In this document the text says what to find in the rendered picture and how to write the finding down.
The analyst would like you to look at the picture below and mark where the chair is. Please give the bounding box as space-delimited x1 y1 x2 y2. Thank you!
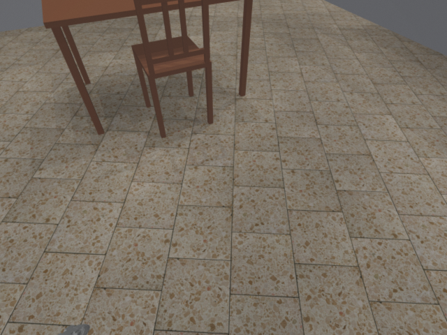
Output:
131 0 213 138

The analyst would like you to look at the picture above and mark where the table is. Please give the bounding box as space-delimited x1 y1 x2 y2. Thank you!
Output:
41 0 253 135

